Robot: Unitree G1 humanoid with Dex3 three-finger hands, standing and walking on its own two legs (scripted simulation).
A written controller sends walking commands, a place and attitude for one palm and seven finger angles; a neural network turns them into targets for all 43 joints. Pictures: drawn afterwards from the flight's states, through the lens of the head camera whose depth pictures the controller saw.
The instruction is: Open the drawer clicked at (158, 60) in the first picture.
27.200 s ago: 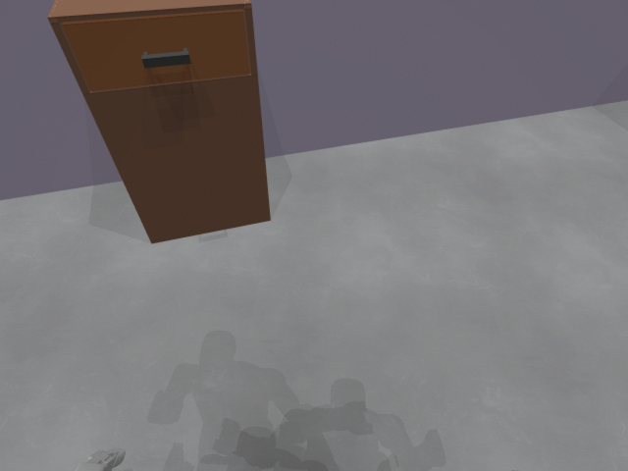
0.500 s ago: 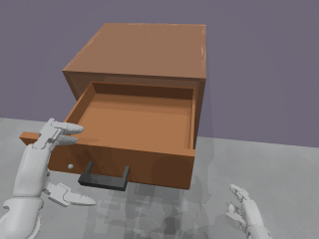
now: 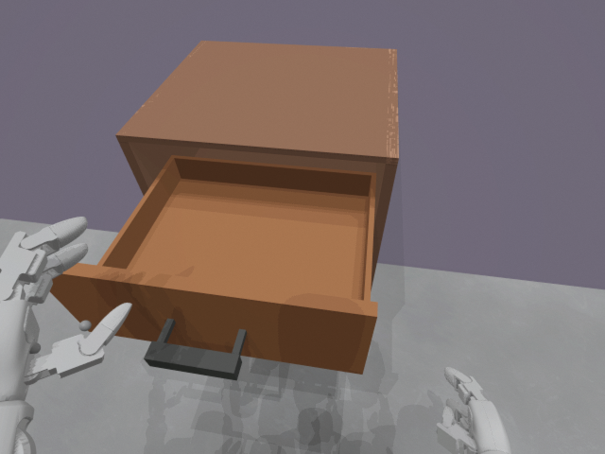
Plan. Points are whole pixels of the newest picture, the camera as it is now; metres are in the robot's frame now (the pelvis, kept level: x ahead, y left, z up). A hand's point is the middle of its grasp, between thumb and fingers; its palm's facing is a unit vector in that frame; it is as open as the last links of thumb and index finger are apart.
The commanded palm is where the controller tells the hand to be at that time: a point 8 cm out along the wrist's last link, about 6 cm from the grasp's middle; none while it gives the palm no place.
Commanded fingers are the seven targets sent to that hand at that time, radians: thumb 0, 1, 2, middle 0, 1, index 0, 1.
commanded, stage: draw the hand back to the body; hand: left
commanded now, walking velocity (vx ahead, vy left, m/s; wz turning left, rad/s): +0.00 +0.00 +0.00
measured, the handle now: (199, 345) +0.25 +0.18 +0.00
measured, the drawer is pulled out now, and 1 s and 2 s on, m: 0.29 0.29 0.29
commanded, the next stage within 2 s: step back with the hand held close in 0.36 s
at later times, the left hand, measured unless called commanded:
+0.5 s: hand (88, 338) +0.17 +0.22 +0.17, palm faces +0.40 -0.82 -0.42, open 7.4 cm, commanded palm +0.12 +0.26 +0.18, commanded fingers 0.00 0.90 0.90 -0.20 -0.30 -0.20 -0.30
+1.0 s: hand (53, 396) +0.12 +0.22 +0.18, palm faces +0.36 -0.80 -0.48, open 7.4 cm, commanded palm +0.07 +0.26 +0.18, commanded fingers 0.00 0.90 0.90 -0.20 -0.30 -0.20 -0.30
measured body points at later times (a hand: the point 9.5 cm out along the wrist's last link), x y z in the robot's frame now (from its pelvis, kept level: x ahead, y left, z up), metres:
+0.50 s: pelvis -0.01 -0.02 +0.00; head -0.01 -0.04 +0.45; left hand +0.15 +0.26 +0.19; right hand +0.19 -0.23 -0.09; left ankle -0.04 +0.07 -0.74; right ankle +0.00 -0.09 -0.74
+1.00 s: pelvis -0.07 -0.02 -0.01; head -0.07 +0.00 +0.44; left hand +0.10 +0.26 +0.20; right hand +0.09 -0.26 -0.08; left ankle -0.04 +0.07 -0.74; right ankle -0.01 -0.09 -0.73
